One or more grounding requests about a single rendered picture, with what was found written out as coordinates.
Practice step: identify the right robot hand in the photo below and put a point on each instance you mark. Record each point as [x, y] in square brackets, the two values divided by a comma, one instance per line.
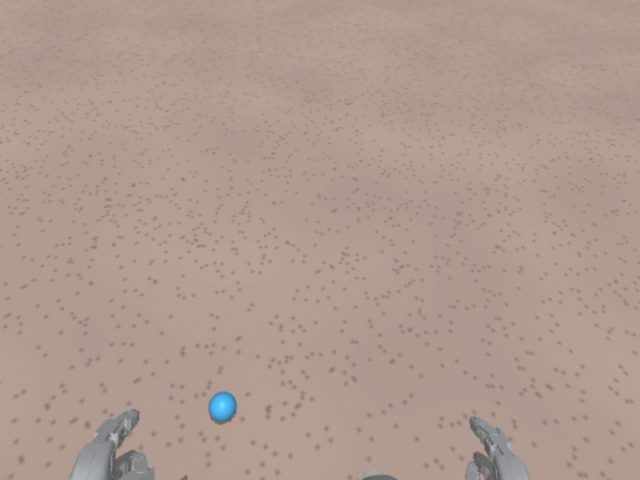
[505, 465]

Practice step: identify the left robot hand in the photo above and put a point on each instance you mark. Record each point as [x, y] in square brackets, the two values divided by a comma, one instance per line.
[96, 461]

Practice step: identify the ball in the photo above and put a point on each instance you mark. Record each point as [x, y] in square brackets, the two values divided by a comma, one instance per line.
[222, 406]

